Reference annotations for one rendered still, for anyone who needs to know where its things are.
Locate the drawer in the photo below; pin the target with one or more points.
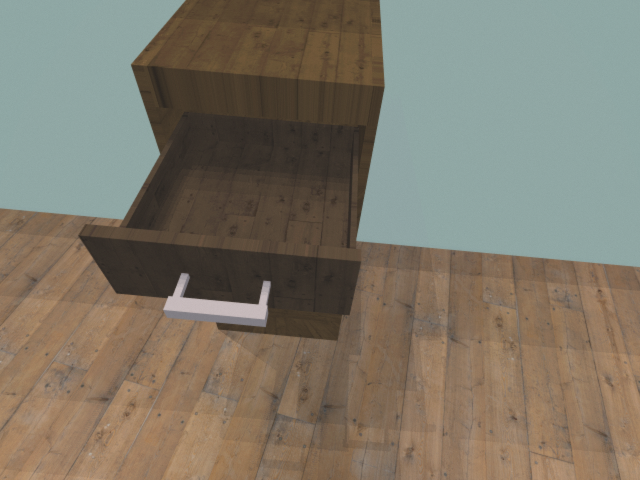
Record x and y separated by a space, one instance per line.
235 201

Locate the cabinet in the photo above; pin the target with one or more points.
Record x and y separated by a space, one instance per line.
313 61

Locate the handle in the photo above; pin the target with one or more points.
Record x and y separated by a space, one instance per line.
179 307

